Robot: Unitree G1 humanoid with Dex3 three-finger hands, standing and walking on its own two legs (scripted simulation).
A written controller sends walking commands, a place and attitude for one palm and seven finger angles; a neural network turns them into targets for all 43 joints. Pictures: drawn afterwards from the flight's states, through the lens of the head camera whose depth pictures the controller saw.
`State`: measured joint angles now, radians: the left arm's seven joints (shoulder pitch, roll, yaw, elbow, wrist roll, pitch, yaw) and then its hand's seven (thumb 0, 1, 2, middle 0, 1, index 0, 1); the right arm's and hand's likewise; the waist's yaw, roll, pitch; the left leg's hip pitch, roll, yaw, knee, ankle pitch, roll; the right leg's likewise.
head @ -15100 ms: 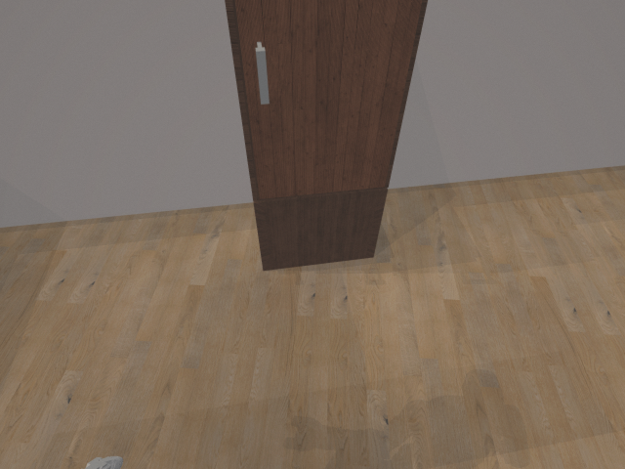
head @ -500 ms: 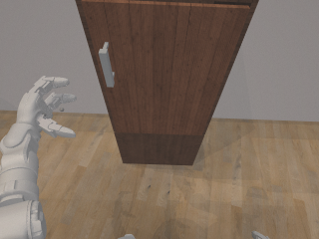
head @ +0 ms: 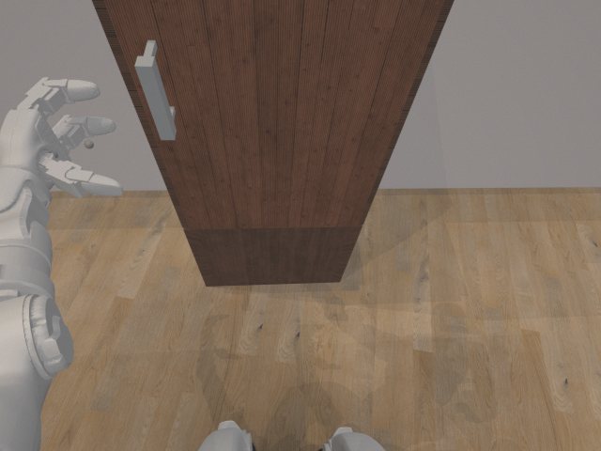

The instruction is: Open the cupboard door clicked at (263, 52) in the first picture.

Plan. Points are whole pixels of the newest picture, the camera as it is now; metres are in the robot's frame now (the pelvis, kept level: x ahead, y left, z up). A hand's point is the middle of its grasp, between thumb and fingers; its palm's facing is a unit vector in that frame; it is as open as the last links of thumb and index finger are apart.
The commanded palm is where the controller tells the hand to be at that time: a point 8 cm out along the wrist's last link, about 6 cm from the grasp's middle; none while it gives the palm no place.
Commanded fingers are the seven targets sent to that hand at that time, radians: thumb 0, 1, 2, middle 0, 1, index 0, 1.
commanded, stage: move the hooked fingers beside the handle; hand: left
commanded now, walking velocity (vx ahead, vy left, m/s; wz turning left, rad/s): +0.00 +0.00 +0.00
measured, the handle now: (160, 92) +0.59 +0.18 +0.10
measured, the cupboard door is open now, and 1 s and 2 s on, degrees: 0 0 0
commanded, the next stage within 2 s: slide the fingers in behind the handle in 1.20 s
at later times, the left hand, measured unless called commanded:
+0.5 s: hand (109, 107) +0.54 +0.23 +0.11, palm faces +0.01 -1.00 +0.00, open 14.0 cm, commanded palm +0.52 +0.28 +0.11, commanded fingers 0.00 -0.50 0.30 -0.30 -1.20 -0.30 -1.20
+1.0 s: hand (105, 121) +0.52 +0.24 +0.11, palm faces +0.02 -1.00 +0.00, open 14.0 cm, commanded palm +0.51 +0.28 +0.10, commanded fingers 0.00 -0.50 0.30 -0.30 -1.20 -0.30 -1.20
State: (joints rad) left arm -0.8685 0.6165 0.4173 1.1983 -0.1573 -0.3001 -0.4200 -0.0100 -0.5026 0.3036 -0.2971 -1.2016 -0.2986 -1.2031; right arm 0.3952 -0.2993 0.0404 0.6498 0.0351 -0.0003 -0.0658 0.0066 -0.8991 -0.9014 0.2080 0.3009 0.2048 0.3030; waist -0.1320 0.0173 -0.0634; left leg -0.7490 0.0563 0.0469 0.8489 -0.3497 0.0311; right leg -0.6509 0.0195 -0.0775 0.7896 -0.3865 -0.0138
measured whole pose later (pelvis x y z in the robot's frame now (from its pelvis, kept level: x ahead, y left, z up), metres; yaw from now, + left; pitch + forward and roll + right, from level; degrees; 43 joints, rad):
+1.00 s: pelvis +0.01 +0.01 -0.01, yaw -1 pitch +18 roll -4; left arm -0.97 0.64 0.43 1.26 -0.10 -0.30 -0.35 -0.01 -0.50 0.30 -0.30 -1.20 -0.30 -1.20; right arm 0.38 -0.28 0.04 0.61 0.01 0.07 -0.03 0.00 -0.90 -0.90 0.21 0.30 0.20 0.30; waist -0.17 0.03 -0.09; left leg -0.83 0.07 0.04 0.91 -0.39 0.04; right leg -0.72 0.03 -0.08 0.81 -0.41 -0.01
